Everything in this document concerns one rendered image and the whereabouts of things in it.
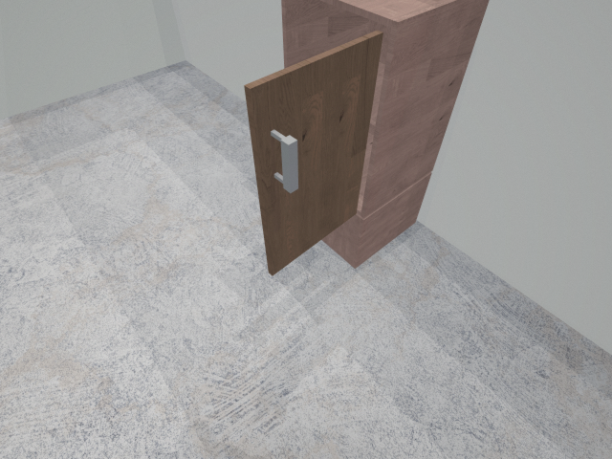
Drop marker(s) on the cupboard door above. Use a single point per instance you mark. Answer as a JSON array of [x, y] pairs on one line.
[[325, 102]]

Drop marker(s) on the handle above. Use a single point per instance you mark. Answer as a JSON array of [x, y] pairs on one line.
[[289, 162]]

